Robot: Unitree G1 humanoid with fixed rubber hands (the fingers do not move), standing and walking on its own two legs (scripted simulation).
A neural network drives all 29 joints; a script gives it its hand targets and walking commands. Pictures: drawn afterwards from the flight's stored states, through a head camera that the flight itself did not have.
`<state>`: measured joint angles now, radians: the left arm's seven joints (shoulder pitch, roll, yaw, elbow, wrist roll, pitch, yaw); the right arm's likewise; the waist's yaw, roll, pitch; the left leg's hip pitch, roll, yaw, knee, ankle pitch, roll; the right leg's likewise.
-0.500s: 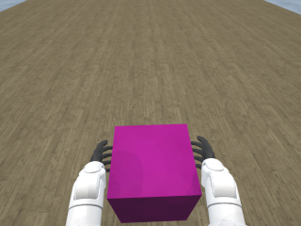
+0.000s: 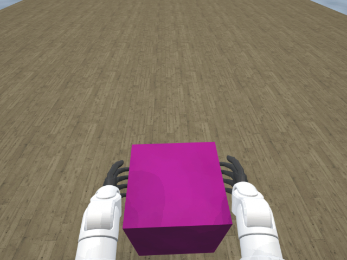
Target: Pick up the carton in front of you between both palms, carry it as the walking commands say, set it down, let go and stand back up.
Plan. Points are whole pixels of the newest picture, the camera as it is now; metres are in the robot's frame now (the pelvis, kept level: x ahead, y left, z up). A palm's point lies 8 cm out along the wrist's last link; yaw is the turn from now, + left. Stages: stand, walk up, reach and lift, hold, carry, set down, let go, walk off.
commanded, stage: carry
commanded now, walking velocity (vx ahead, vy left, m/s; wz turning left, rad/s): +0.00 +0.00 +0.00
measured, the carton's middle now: (175, 201) +0.32 +0.00 -0.04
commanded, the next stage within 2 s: hold in 0.44 s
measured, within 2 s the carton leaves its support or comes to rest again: neither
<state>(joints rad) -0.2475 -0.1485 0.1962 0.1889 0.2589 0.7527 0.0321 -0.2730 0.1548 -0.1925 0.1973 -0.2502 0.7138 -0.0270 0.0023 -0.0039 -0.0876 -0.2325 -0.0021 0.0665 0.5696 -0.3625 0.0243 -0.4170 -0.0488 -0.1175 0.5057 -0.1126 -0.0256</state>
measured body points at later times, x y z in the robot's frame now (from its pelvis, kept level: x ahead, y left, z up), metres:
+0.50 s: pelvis +0.01 +0.01 +0.00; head -0.01 +0.00 +0.45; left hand +0.31 +0.16 +0.03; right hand +0.32 -0.14 +0.04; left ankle -0.04 +0.10 -0.73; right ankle +0.09 -0.11 -0.73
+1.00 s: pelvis -0.01 -0.02 +0.00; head -0.01 -0.04 +0.45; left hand +0.31 +0.16 +0.02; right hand +0.34 -0.14 +0.03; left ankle -0.04 +0.10 -0.73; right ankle +0.09 -0.11 -0.73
